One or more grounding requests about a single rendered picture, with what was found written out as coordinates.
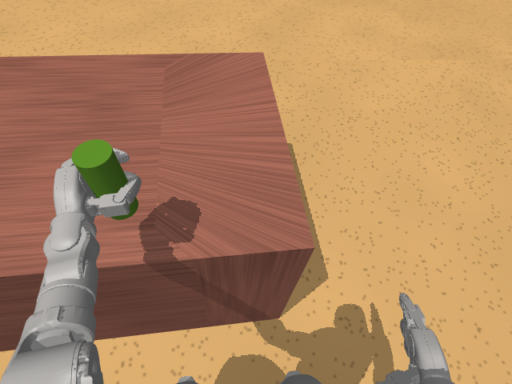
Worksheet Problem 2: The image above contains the left robot hand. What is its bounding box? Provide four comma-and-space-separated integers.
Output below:
54, 148, 142, 222

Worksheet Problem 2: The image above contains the left robot arm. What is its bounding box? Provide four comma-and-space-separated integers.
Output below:
0, 212, 103, 384

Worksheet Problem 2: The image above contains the right robot hand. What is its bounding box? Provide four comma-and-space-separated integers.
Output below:
376, 293, 451, 384

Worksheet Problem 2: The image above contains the can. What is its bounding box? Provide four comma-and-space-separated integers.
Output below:
71, 139, 138, 220

